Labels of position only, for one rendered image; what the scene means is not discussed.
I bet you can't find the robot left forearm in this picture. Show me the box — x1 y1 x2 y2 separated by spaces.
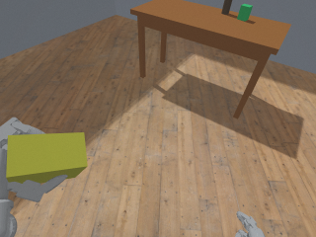
0 198 18 237

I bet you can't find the right robot hand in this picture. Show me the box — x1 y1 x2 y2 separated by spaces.
235 211 266 237

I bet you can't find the table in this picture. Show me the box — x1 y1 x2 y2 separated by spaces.
130 0 291 119

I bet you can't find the left robot hand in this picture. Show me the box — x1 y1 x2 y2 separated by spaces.
0 117 68 202

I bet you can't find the sponge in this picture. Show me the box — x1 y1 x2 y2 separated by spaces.
6 132 88 184

